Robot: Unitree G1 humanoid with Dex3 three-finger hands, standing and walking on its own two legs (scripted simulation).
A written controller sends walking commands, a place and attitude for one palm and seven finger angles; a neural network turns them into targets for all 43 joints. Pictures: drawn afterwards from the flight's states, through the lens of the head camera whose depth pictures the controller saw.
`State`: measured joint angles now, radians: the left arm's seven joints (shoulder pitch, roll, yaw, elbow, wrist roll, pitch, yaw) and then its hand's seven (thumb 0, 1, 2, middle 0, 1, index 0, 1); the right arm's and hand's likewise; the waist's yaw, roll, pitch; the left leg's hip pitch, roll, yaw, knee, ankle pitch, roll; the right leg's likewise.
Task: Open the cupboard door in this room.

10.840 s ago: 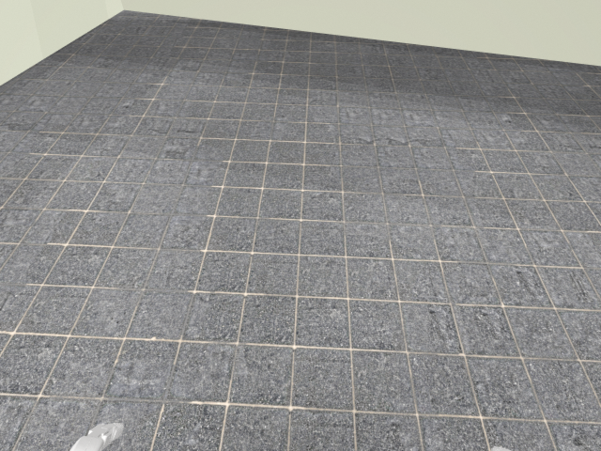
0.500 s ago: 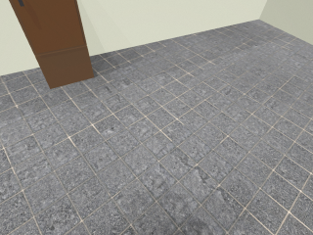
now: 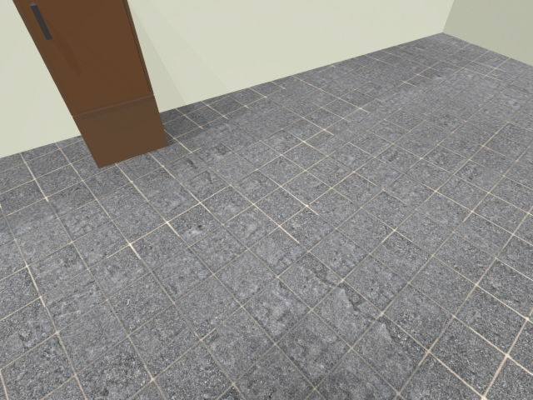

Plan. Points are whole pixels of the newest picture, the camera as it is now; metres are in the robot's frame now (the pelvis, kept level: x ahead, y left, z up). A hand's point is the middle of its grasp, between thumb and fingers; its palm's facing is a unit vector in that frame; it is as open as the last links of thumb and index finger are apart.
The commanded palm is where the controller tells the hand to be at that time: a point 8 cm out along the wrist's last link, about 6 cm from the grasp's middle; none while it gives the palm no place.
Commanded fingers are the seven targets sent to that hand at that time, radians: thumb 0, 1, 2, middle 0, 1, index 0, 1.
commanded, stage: turn or walk to find it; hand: left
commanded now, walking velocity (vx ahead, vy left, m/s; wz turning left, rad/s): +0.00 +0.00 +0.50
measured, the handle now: (41, 20) +1.43 +1.00 +0.03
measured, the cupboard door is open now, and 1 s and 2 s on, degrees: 0 0 0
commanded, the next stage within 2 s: none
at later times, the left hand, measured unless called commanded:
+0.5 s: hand out of the picture +0.03 +0.23 -0.17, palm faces +0.18 -0.96 -0.23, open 7.3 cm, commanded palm none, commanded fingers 0.00 0.90 0.90 -0.20 -0.30 -0.20 -0.30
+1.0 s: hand out of the picture -0.09 +0.17 -0.16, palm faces +0.41 -0.87 -0.26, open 7.3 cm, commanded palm none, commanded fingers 0.00 0.90 0.90 -0.20 -0.30 -0.20 -0.30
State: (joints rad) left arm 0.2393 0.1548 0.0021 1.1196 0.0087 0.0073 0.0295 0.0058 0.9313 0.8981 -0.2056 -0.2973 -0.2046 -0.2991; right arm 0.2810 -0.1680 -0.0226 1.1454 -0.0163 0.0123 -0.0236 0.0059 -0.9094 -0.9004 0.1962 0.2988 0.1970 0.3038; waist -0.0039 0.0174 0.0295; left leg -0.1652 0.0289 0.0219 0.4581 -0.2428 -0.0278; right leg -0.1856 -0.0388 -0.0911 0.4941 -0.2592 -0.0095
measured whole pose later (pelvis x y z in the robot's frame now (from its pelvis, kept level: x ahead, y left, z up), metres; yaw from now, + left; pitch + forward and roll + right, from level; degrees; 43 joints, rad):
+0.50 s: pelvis -0.03 +0.02 +0.00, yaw +9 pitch +1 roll -1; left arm 0.15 0.20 0.06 1.00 0.01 0.04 0.02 0.01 0.91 0.90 -0.20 -0.30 -0.20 -0.30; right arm 0.27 -0.16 -0.05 1.03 -0.03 0.01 -0.02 0.01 -0.90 -0.90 0.20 0.30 0.20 0.30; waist -0.03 0.02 0.05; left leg -0.34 -0.02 -0.07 0.51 -0.19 0.02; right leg -0.40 -0.04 -0.06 0.95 -0.50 0.04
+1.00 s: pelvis -0.04 -0.02 +0.00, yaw +24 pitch +0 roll +2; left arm 0.26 0.17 0.03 0.96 0.03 0.00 0.02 0.00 0.91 0.90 -0.21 -0.30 -0.21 -0.30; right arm 0.18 -0.27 -0.08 1.00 -0.02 0.08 0.01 0.01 -0.91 -0.90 0.19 0.30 0.19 0.30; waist 0.01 0.02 0.10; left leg -0.41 0.02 -0.01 0.96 -0.44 -0.07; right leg -0.20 -0.11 -0.19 0.53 -0.33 -0.01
